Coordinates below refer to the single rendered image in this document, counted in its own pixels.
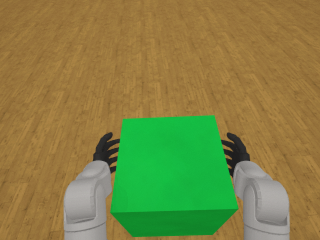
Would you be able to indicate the carton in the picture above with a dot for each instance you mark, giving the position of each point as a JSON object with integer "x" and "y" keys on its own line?
{"x": 172, "y": 177}

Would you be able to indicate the robot left hand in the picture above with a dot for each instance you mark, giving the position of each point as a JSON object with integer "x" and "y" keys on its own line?
{"x": 102, "y": 153}

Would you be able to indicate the robot right forearm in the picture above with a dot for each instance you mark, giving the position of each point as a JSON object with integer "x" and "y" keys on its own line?
{"x": 266, "y": 213}

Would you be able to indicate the robot left forearm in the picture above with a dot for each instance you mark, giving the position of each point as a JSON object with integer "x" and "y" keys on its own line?
{"x": 84, "y": 203}

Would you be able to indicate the robot right hand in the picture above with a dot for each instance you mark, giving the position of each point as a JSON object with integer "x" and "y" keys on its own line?
{"x": 238, "y": 153}

